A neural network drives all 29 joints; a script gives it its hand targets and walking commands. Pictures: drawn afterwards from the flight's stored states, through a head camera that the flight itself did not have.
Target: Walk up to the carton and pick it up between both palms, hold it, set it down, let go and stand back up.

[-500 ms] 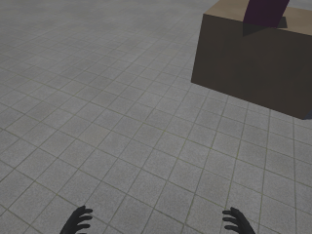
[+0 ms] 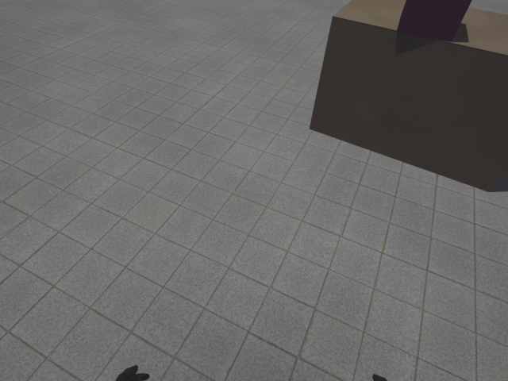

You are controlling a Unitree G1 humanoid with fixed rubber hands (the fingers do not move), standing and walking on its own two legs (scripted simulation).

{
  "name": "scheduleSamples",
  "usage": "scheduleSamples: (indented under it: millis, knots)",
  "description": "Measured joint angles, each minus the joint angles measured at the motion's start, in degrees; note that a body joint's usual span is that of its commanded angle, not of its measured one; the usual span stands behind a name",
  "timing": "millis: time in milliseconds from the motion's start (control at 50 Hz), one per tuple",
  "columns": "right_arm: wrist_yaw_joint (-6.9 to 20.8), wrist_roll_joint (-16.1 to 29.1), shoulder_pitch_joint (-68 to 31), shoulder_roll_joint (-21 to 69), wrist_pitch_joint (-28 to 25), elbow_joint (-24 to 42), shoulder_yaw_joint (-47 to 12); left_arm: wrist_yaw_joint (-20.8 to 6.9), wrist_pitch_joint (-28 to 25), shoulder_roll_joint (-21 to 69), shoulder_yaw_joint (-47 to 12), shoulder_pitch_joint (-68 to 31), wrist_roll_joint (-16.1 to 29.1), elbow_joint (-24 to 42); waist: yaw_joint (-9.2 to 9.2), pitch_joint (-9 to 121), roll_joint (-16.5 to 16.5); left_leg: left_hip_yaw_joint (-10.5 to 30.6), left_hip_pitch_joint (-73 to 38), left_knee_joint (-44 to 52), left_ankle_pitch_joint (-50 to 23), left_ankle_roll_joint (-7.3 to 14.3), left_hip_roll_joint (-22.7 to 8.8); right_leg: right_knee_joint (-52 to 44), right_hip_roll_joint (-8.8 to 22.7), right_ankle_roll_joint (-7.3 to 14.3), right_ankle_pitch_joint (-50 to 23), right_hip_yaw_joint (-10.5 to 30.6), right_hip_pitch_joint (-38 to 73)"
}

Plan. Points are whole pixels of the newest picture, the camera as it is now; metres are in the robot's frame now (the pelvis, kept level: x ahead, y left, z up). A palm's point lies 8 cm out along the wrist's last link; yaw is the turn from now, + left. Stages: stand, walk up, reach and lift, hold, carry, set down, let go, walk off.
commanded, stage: stand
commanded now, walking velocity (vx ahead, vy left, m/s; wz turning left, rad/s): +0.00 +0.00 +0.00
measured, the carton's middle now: (435, 0) +1.68 -0.83 +0.06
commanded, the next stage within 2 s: walk up in 0.92 s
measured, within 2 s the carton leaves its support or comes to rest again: neither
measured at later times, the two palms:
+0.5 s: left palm out of the picture +0.06 +0.24 -0.12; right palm out of the picture +0.08 -0.21 -0.11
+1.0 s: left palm out of the picture +0.04 +0.23 -0.13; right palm out of the picture +0.03 -0.21 -0.12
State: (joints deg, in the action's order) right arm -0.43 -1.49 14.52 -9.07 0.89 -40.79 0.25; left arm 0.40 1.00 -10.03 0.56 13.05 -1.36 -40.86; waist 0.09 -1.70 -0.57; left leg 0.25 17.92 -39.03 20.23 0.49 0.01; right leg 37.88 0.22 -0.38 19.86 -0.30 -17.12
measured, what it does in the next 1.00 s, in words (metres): stands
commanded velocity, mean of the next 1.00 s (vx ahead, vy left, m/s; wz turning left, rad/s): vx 0.00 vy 0.00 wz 0.00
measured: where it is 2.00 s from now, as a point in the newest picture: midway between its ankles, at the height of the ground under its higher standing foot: (310, 363)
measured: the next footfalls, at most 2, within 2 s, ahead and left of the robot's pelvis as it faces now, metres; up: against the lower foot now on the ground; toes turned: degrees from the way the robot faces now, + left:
right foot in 1.56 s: +0.23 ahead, -0.29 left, +0.00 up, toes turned -24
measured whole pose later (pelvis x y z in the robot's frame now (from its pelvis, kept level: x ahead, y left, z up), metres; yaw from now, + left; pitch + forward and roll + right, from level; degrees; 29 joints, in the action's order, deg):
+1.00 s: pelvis +0.01 +0.01 +0.01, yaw -1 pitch -1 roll +0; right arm -1.7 -1.1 17.3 -7.7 -0.6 -56.4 1.7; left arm 2.2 0.4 -8.1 1.9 15.9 -0.8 -56.9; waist 0.0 -2.6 -0.5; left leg -1.1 11.8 -29.5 16.5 1.8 1.2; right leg 29.0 1.4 -1.6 16.2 1.1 -11.7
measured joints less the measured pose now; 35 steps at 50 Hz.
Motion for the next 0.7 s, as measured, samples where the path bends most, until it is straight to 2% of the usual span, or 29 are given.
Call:
scheduleSamples:
  millis: [700]
  knots:
    - [-0.9, 0.3, 1.0, 1.0, -1.2, -8.9, 1.1, 1.1, -0.5, 1.1, 1.1, 2.9, 0.4, -10.6, -0.22, -0.4, 0.3, -0.8, -3.3, 6.3, -2.9, 1.1, 0.8, -6.5, 0.8, -1.0, -3.1, 0.8, 3.3]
